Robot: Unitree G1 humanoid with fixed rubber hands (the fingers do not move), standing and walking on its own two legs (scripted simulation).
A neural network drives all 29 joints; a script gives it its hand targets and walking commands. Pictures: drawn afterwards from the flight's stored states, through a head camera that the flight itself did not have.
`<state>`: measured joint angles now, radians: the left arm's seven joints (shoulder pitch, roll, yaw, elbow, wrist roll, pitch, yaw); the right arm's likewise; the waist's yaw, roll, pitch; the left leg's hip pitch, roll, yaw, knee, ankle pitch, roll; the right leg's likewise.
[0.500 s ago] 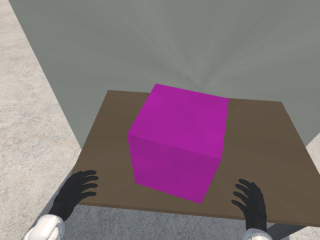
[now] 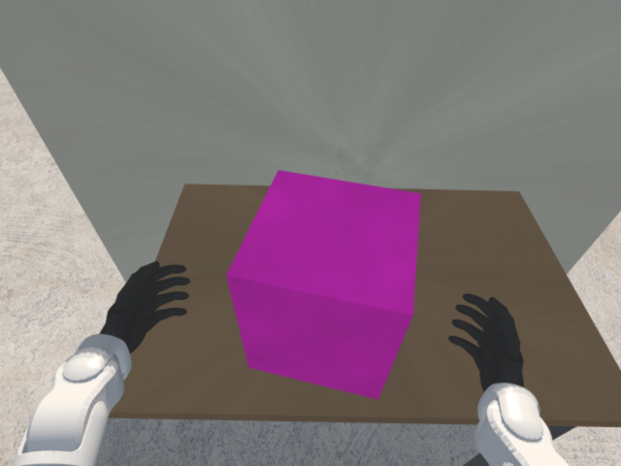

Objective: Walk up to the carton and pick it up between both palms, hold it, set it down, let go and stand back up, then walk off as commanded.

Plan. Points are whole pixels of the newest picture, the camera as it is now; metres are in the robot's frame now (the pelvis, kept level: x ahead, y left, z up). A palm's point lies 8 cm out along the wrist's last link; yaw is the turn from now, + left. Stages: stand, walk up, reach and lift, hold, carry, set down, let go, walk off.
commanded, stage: reach and lift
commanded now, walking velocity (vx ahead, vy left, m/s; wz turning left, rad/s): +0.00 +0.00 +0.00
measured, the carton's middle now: (328, 286) +0.40 -0.01 -0.01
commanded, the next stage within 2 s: none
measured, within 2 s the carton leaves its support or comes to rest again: neither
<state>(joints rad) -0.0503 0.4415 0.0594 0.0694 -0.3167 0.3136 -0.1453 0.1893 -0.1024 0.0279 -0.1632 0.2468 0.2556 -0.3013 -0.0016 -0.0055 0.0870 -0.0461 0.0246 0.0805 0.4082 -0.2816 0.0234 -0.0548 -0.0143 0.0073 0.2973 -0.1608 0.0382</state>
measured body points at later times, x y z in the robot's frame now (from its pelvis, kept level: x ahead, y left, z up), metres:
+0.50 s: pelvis -0.02 +0.01 +0.00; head +0.00 +0.02 +0.45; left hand +0.37 +0.21 +0.11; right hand +0.29 -0.21 +0.10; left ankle -0.03 +0.09 -0.75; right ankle +0.01 -0.15 -0.75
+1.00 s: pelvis -0.02 +0.00 +0.00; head +0.00 +0.02 +0.45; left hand +0.44 +0.20 +0.17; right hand +0.35 -0.22 +0.14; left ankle -0.03 +0.09 -0.75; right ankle +0.01 -0.15 -0.75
